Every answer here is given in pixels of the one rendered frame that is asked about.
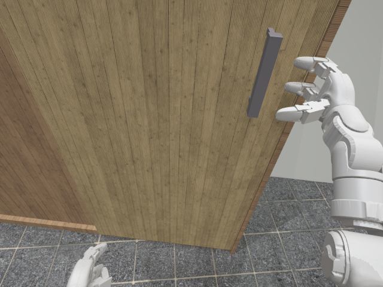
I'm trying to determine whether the handle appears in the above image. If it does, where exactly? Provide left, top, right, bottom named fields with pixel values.
left=247, top=28, right=283, bottom=118

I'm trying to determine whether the robot right upper arm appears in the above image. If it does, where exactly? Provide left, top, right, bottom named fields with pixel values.
left=321, top=230, right=383, bottom=287

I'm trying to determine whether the wardrobe door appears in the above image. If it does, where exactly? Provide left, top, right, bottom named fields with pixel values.
left=0, top=27, right=94, bottom=225
left=0, top=0, right=339, bottom=250

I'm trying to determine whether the right robot forearm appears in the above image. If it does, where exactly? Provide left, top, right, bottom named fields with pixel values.
left=321, top=105, right=383, bottom=237

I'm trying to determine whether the robot left hand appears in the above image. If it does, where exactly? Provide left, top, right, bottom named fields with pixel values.
left=66, top=243, right=112, bottom=287

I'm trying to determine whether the robot right hand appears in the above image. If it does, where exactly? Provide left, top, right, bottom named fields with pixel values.
left=275, top=57, right=355, bottom=124

